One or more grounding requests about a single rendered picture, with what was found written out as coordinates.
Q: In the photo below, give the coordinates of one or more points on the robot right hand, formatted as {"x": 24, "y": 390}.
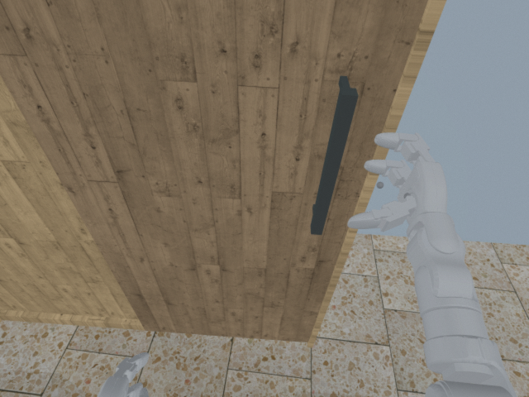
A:
{"x": 426, "y": 183}

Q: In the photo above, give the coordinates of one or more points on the robot right upper arm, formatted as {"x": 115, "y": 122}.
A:
{"x": 444, "y": 388}

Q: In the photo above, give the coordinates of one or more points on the right robot forearm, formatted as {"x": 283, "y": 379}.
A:
{"x": 457, "y": 343}

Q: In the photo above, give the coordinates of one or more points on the robot left hand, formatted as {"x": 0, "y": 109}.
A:
{"x": 118, "y": 384}

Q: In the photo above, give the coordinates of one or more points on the handle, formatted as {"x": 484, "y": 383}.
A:
{"x": 344, "y": 112}

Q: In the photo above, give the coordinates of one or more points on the wardrobe door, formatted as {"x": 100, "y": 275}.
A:
{"x": 191, "y": 135}
{"x": 49, "y": 262}

